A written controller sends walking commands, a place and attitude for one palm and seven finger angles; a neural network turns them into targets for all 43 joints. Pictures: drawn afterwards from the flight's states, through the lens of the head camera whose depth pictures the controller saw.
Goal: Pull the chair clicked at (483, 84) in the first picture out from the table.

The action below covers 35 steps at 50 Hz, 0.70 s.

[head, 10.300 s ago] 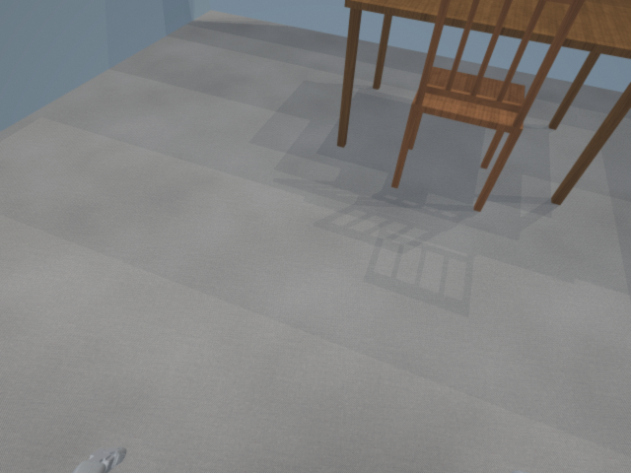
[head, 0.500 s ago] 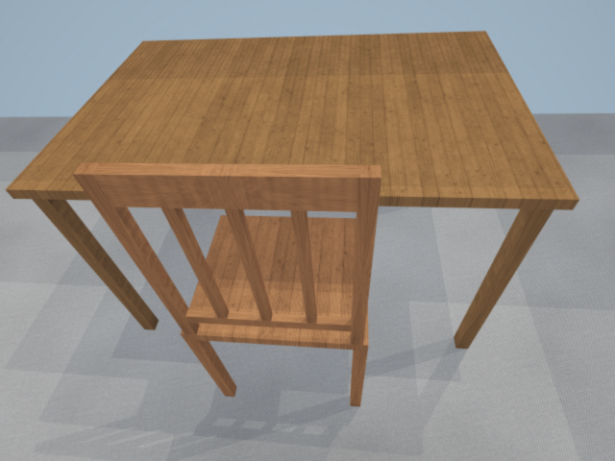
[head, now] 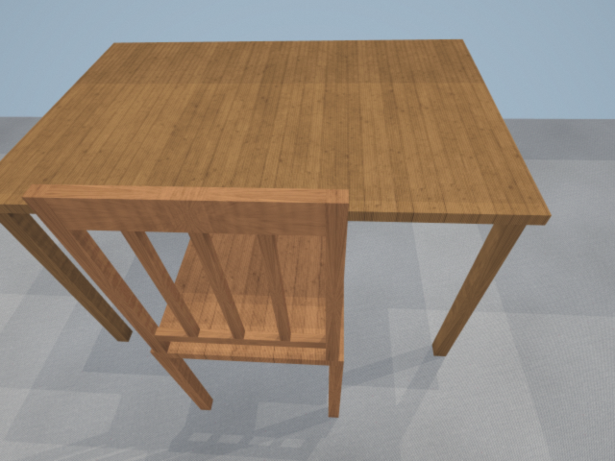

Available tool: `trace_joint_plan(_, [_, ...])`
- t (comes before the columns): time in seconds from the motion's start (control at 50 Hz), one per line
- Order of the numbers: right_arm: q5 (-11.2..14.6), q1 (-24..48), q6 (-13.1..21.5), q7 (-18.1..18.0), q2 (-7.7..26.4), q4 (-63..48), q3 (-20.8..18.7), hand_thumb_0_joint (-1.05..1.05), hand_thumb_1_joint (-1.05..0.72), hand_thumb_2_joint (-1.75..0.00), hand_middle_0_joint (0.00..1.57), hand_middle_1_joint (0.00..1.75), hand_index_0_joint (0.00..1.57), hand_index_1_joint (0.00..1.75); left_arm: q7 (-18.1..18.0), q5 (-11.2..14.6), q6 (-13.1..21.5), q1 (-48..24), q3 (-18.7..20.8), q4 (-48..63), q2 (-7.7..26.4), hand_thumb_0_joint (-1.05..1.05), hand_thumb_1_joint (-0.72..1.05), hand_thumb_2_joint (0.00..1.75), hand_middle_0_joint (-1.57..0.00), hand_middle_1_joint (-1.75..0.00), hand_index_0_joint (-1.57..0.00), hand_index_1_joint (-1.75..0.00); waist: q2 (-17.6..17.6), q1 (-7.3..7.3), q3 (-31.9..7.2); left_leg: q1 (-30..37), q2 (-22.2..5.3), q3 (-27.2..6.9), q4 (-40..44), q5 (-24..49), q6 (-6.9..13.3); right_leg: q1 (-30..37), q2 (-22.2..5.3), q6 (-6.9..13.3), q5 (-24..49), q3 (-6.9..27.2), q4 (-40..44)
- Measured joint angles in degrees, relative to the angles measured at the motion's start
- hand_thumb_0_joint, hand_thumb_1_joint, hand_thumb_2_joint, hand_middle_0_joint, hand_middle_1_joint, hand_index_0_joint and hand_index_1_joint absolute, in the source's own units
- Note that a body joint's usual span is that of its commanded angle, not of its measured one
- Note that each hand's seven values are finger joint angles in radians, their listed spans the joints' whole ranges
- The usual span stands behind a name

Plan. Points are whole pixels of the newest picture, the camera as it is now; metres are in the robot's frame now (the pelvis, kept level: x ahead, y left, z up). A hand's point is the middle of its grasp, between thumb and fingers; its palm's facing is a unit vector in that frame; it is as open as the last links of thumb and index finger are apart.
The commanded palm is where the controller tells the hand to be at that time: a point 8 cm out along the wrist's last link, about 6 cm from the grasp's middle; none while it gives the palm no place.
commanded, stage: come to a stop and stand still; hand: left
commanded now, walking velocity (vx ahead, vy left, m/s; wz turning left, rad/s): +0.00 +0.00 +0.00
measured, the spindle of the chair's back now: (222, 291) +0.39 +0.17 -0.07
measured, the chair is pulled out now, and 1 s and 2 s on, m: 0.00 0.00 0.00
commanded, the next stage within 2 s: look again from close up in 0.26 s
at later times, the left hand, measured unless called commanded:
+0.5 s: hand out of the picture +0.00 +0.16 -0.17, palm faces +0.00 -0.98 -0.22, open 7.3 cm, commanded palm none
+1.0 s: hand out of the picture -0.01 +0.16 -0.17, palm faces -0.01 -0.98 -0.20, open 7.3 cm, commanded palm none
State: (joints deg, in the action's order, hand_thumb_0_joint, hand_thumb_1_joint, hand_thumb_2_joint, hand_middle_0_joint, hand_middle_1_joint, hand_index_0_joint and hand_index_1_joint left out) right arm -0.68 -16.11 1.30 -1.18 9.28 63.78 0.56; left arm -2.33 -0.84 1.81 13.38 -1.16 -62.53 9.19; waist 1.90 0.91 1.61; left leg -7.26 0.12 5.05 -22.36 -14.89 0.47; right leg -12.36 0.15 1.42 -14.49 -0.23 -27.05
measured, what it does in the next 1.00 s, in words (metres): stands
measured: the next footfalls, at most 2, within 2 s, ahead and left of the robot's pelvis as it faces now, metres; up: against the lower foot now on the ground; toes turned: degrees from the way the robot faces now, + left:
none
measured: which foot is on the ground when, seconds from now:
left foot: down 0.00-1.00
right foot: down 0.00-1.00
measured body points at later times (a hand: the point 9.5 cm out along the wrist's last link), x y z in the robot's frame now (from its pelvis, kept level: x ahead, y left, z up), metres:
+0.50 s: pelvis +0.00 -0.01 +0.00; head +0.02 -0.02 +0.45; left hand +0.01 +0.21 -0.15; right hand +0.00 -0.23 -0.16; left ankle -0.03 +0.11 -0.74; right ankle +0.00 -0.10 -0.74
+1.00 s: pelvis +0.00 -0.01 +0.00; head +0.02 -0.01 +0.45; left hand -0.01 +0.22 -0.16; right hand -0.03 -0.21 -0.16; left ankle -0.03 +0.11 -0.74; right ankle +0.00 -0.10 -0.74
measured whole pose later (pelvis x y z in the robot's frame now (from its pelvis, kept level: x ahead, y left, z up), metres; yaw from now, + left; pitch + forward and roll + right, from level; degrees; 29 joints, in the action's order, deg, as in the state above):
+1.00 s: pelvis +0.00 -0.01 +0.00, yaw +0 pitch +0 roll +1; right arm -0.3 -17.5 1.8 -1.5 6.5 66.8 0.5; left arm -2.5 -0.9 1.6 17.0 -1.3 -63.2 8.7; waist -0.4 0.5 2.2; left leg -7.4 -1.1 4.6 -22.3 -14.6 -0.1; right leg -11.3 1.4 2.1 -13.0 -0.7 -24.5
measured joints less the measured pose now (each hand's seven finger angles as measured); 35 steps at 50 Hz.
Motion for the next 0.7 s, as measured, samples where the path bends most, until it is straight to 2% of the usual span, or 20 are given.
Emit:
trace_joint_plan(0.3, [0.1, 0.5, 0.1, -0.2, -0.5, 1.3, -0.2, 0.0, -0.91, -0.9, 0.2, 0.3, 0.19, 0.29, 0.0, 0.0, 0.1, 1.0, 0.1, -0.6, 0.3, 0.0, 0.93, 0.9, -0.2, -0.3, -0.2, -0.3, -1.0, -0.24, 0.4, 1.0, -1.2, -0.7, 0.9, 0.2, -1.1, 1.5, 1.2, 1.1, 0.4, -0.8, 1.8])
trace_joint_plan(0.7, [0.2, -0.3, 0.2, -0.2, -1.7, 2.3, 0.0, 0.0, -0.91, -0.9, 0.2, 0.3, 0.19, 0.29, 0.1, -0.1, -0.2, 3.2, -0.2, -1.2, -0.6, 0.0, 0.92, 0.9, -0.2, -0.3, -0.2, -0.3, -1.6, -0.55, 0.6, 0.6, -1.6, -0.8, 0.9, 0.6, -1.2, 1.6, 1.6, 1.2, 1.4, -0.9, 2.8])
